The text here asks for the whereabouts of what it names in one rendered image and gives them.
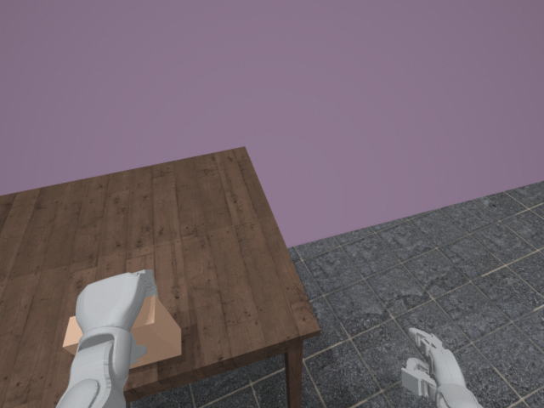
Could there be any right robot forearm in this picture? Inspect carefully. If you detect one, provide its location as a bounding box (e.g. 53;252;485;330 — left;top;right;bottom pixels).
435;383;484;408

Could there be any left robot forearm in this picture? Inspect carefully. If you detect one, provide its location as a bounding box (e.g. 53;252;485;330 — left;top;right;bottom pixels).
56;326;133;408

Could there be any sponge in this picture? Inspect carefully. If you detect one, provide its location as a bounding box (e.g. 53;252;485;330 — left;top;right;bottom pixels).
62;295;181;369

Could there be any right robot hand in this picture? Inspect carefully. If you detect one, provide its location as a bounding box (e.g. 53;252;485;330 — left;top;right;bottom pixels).
401;328;467;405

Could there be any left robot hand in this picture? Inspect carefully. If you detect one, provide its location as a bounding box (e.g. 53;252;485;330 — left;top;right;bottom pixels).
76;269;159;365

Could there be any table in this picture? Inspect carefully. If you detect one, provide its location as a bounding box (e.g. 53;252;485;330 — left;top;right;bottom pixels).
0;146;320;408

